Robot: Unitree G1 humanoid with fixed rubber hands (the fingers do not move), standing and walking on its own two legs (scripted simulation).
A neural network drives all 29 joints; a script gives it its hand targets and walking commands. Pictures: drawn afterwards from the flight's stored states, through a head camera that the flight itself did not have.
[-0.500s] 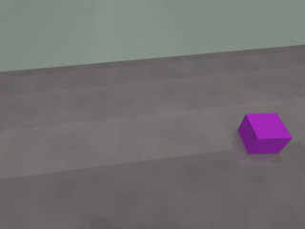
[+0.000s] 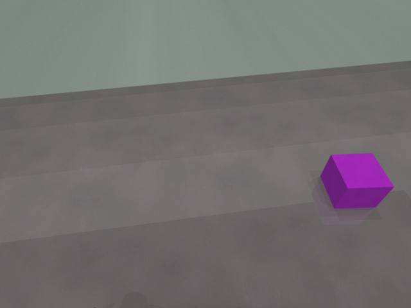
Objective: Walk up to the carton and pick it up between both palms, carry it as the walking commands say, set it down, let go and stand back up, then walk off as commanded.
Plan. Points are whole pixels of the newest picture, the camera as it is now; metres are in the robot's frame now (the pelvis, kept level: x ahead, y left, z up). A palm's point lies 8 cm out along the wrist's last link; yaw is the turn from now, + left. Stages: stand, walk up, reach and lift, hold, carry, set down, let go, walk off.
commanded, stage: stand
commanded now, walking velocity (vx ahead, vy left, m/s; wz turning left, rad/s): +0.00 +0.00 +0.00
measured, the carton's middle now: (353, 180) +0.90 -0.77 -0.68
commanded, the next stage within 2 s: walk up in 0.08 s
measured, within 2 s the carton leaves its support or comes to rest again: neither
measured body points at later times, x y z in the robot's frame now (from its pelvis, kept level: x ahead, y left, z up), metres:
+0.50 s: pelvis +0.02 -0.03 -0.02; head +0.03 -0.04 +0.43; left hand +0.17 +0.28 -0.12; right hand +0.06 -0.39 -0.12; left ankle +0.00 +0.12 -0.75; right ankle +0.06 -0.17 -0.73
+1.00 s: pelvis +0.14 -0.12 -0.02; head +0.16 -0.11 +0.43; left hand +0.39 +0.10 -0.13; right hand +0.02 -0.44 -0.11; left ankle +0.16 -0.01 -0.75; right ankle +0.12 -0.26 -0.70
